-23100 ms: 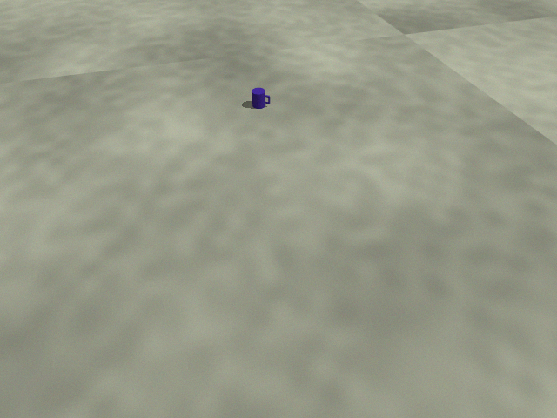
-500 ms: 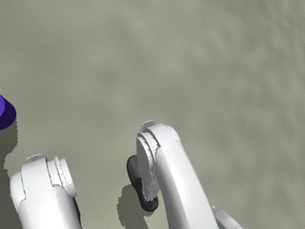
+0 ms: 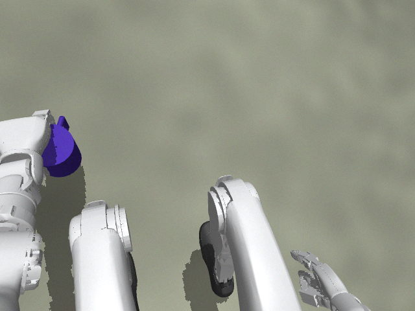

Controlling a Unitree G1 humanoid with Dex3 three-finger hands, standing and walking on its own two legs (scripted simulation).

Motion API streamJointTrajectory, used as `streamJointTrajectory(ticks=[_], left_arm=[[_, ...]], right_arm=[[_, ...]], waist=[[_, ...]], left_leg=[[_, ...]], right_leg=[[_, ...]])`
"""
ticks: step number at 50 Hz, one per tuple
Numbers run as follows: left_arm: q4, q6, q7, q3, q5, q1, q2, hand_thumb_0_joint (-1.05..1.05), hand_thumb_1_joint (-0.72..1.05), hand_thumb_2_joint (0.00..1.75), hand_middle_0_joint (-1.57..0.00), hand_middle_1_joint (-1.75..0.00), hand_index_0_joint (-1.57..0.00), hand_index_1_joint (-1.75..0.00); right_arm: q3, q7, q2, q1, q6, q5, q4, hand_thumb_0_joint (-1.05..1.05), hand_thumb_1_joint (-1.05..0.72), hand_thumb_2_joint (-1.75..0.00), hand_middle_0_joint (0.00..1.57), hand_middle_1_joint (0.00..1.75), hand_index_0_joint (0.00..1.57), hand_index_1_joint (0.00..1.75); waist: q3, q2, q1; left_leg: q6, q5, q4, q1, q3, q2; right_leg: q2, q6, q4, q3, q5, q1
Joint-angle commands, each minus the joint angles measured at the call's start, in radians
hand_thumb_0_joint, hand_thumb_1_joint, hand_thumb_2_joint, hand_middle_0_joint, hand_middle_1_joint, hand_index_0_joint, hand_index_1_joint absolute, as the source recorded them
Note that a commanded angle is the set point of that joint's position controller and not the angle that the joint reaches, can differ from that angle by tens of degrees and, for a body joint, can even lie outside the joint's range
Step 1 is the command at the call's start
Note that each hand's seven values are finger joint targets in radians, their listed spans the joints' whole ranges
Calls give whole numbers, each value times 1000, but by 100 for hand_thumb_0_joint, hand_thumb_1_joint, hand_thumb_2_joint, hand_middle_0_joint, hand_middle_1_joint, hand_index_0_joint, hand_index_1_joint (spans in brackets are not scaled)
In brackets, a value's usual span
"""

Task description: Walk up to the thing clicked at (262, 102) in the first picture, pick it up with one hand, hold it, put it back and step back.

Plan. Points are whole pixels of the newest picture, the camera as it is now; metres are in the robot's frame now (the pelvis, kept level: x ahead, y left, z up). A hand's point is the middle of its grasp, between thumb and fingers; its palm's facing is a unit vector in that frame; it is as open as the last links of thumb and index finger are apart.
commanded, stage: settle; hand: left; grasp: from above
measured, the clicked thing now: (57, 145) +0.47 +0.24 -0.25
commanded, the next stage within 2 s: lift in 0.14 s
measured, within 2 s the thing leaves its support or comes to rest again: neither
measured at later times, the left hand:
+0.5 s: hand (20, 159) +0.42 +0.28 -0.15, palm faces -0.48 -0.08 -0.88, open 11.5 cm
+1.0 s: hand out of the picture +0.37 +0.27 +0.02, palm faces -0.47 -0.11 -0.88, open 11.5 cm
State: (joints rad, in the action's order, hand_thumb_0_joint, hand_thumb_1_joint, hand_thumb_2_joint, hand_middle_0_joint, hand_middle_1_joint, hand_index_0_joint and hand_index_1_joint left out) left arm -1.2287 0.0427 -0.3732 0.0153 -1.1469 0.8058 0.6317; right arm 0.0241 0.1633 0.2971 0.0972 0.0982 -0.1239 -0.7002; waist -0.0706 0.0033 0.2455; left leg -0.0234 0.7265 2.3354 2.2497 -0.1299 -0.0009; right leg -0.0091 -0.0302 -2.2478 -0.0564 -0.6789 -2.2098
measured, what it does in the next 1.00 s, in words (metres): rises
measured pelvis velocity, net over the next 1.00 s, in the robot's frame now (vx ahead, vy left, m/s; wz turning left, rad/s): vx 0.01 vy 0.00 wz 0.07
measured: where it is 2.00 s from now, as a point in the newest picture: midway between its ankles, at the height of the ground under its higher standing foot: (174, 287)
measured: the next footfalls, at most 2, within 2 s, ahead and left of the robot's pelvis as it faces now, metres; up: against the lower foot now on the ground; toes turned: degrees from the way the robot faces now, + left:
none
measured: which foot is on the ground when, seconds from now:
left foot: down 0.00-1.00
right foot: down 0.00-1.00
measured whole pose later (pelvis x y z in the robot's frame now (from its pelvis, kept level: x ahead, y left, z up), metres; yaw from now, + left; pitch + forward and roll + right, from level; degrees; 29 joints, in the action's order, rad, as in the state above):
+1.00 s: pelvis +0.01 +0.00 +0.14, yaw +4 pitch +34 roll -4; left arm -0.67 -0.03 -0.12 -0.07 -0.98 0.41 0.54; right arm -0.03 0.03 0.27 0.16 -0.02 -0.02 -0.62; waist -0.19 -0.04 0.14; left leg -0.01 0.67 1.88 1.80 -0.06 -0.01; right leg 0.01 -0.03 -1.83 -0.02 -0.64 -1.78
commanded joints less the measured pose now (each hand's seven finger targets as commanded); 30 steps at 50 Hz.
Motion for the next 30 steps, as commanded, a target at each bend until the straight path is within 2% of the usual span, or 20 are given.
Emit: streamJointTrajectory(ticks=[1,3,5,6,8,10,11,12,13,14,15,17,20,21,25,26,27,28,29,30], left_arm=[[212,11,-14,66,26,388,312,0,67,117,-107,-95,-105,-97],[173,20,11,54,28,372,287,0,68,119,-108,-95,-106,-97],[173,37,31,49,15,408,290,0,71,119,-111,-94,-109,-96],[193,48,39,58,16,422,311,0,71,119,-110,-94,-108,-97],[201,61,46,66,20,405,316,0,73,121,-111,-96,-109,-98],[233,76,48,71,25,425,320,0,74,121,-112,-96,-110,-98],[249,81,47,73,25,425,319,0,71,124,-110,-96,-107,-99],[257,85,47,67,22,422,317,0,68,117,-109,-99,-108,-100],[296,92,46,75,27,439,331,0,60,116,-101,-91,-100,-92],[305,91,44,90,25,405,349,0,61,114,-104,-95,-103,-97],[307,89,44,87,28,382,339,0,65,116,-104,-94,-103,-96],[393,85,46,97,46,408,349,0,63,118,-103,-95,-101,-96],[413,68,63,94,68,353,329,0,58,121,-102,-92,-99,-95],[457,66,66,105,71,363,349,0,60,121,-103,-92,-100,-94],[523,41,78,111,66,259,356,0,62,127,-107,-90,-102,-94],[577,42,81,100,75,274,336,0,63,128,-107,-90,-103,-95],[584,37,84,102,80,257,341,0,62,127,-107,-89,-103,-94],[596,30,88,96,89,252,328,0,62,127,-107,-89,-102,-94],[600,21,95,84,98,216,295,0,61,125,-107,-87,-102,-91],[619,17,99,89,108,237,309,0,63,125,-107,-87,-103,-92]], right_arm=[[-75,-38,232,239,-21,17,13,0,-92,-91,20,30,20,30],[-70,-46,222,238,-29,18,24,0,-92,-91,20,30,20,30],[-71,-55,229,241,-37,18,27,0,-92,-91,20,30,20,30],[-71,-57,227,238,-41,19,34,0,-92,-91,20,30,20,30],[-73,-60,219,238,-47,20,41,0,-91,-90,20,30,20,30],[-78,-64,227,242,-50,19,46,0,-91,-90,20,30,20,30],[-79,-66,224,245,-52,22,44,0,-91,-90,20,30,20,30],[-81,-68,227,245,-53,22,47,0,-94,-92,20,30,20,30],[-85,-71,224,250,-56,24,52,0,-89,-90,20,30,20,30],[-89,-74,223,250,-59,27,50,0,-94,-92,20,30,20,30],[-92,-74,221,257,-61,28,50,0,-92,-91,20,30,20,30],[-104,-79,222,260,-64,34,57,0,-92,-91,20,30,20,30],[-116,-89,228,270,-68,47,62,0,-92,-91,20,30,20,30],[-120,-92,229,268,-70,50,69,0,-92,-91,20,30,20,30],[-130,-97,229,269,-78,65,84,0,-92,-91,20,30,20,30],[-133,-100,222,266,-79,69,92,0,-92,-91,20,30,20,30],[-131,-103,220,261,-81,73,95,0,-92,-91,20,30,20,30],[-129,-106,213,264,-81,75,94,0,-92,-91,20,30,20,30],[-125,-107,203,264,-82,76,98,0,-92,-91,20,30,20,30],[-124,-110,205,260,-81,80,100,0,-91,-90,20,30,20,30]], waist=[[-768,-308,-10],[-730,-274,-6],[-704,-277,7],[-737,-272,-3],[-754,-279,-19],[-759,-279,-16],[-776,-282,-17],[-775,-287,-17],[-816,-292,-21],[-835,-295,-39],[-832,-302,-36],[-881,-331,-50],[-833,-349,-51],[-861,-361,-57],[-879,-361,-78],[-878,-372,-70],[-886,-353,-77],[-853,-351,-65],[-835,-341,-68],[-821,-336,-63]], left_leg=[[41,-313,-242,-531,115,15],[42,-294,-250,-520,113,17],[43,-276,-242,-498,116,21],[44,-271,-245,-501,116,20],[43,-256,-257,-517,120,21],[43,-247,-256,-513,124,24],[41,-253,-262,-530,121,23],[41,-256,-259,-537,122,22],[42,-257,-263,-554,122,20],[41,-262,-273,-565,125,20],[39,-262,-282,-569,124,21],[38,-256,-304,-609,124,21],[32,-224,-348,-650,113,24],[29,-226,-362,-684,105,22],[26,-238,-409,-765,88,19],[28,-234,-414,-753,97,20],[31,-219,-428,-764,94,21],[32,-209,-436,-753,95,20],[32,-204,-455,-761,96,19],[33,-200,-465,-761,91,20]], right_leg=[[-23,75,229,-52,328,447],[-21,73,243,-54,308,446],[-19,74,251,-51,292,434],[-21,75,250,-50,283,450],[-19,70,255,-43,268,462],[-16,71,261,-45,255,463],[-15,70,258,-46,264,462],[-15,70,261,-44,268,459],[-16,69,265,-40,270,477],[-14,66,265,-36,275,484],[-12,66,266,-36,275,485],[-10,71,272,-37,265,478],[-4,77,292,-45,220,421],[-5,80,291,-47,219,414],[1,77,312,-40,227,422],[3,76,323,-35,229,433],[0,75,337,-32,217,440],[3,74,351,-29,211,445],[2,71,372,-28,206,452],[4,70,384,-26,204,453]])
